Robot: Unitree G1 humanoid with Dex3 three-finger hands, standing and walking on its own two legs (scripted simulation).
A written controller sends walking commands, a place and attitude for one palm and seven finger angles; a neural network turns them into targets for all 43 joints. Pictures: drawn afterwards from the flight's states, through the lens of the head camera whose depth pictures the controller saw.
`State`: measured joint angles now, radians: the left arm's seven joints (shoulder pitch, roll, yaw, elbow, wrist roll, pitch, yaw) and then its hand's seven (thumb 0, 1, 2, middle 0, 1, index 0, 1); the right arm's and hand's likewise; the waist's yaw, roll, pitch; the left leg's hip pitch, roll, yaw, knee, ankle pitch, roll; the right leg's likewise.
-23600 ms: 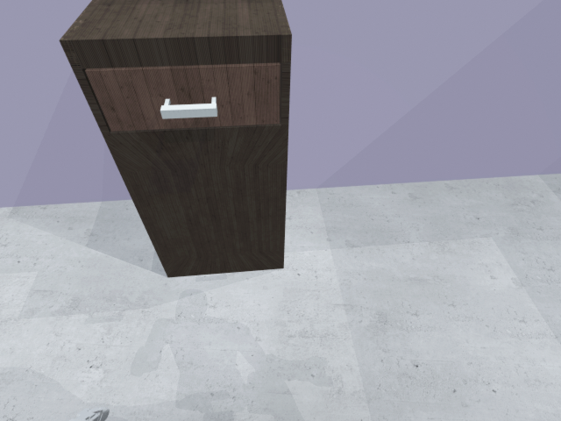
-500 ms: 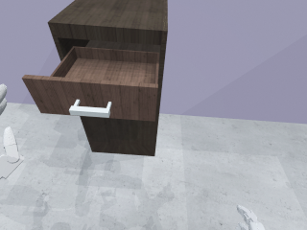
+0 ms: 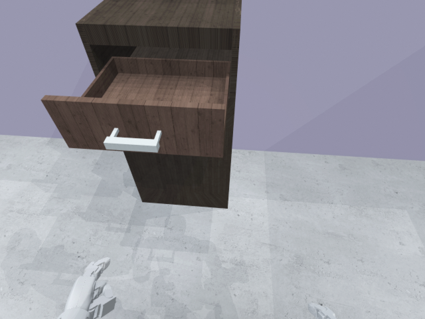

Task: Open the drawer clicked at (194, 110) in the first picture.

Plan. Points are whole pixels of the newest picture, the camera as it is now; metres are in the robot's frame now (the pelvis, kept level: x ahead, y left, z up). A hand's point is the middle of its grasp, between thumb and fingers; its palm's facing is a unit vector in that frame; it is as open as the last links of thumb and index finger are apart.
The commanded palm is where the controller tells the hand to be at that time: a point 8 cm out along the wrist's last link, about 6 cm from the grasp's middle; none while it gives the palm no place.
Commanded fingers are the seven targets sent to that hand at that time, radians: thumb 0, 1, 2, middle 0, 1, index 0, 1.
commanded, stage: let the arm hang, fingers relaxed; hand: left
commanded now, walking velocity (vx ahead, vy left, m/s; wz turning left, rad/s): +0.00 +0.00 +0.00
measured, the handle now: (134, 138) +0.51 +0.21 +0.05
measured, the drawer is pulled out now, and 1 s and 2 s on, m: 0.29 0.29 0.29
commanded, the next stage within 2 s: look to check the result in 0.90 s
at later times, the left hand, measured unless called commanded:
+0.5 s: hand out of the picture -0.04 +0.18 -0.15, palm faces +0.04 -0.97 -0.23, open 7.3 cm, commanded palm none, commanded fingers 0.00 0.90 0.90 -0.20 -0.30 -0.20 -0.30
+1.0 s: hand out of the picture -0.01 +0.16 -0.15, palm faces +0.05 -0.98 -0.20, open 7.4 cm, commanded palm none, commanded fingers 0.00 0.90 0.90 -0.20 -0.30 -0.20 -0.30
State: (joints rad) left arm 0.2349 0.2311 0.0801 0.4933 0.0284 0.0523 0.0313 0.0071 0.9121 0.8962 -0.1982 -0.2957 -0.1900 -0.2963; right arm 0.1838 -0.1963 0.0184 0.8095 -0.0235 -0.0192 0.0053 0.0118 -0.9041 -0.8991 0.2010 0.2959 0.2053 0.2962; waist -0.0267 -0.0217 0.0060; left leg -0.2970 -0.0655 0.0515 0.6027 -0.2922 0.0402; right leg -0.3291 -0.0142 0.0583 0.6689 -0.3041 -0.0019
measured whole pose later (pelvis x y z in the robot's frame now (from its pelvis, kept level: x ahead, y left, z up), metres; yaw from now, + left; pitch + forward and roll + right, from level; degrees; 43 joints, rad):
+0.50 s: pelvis +0.00 +0.00 +0.02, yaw +0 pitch -2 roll +0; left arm 0.33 0.16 0.01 1.14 0.01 0.02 0.03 0.00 0.92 0.90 -0.20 -0.30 -0.19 -0.30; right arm 0.32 -0.14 -0.01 1.12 -0.01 0.02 -0.03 0.01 -0.91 -0.90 0.20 0.30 0.20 0.30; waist 0.00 0.03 0.08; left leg -0.20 -0.01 0.02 0.44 -0.21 0.02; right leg -0.19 0.04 0.03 0.43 -0.20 -0.02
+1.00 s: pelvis +0.00 -0.01 +0.02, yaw +0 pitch -2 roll +0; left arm 0.29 0.13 0.02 1.13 0.01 0.00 0.04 0.01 0.92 0.90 -0.20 -0.30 -0.20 -0.30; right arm 0.31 -0.12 -0.02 1.13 -0.01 0.01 -0.04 0.01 -0.91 -0.90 0.20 0.30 0.20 0.30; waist -0.01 0.02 0.07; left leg -0.19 -0.01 0.02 0.44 -0.21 0.01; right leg -0.20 0.04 0.03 0.44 -0.21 -0.03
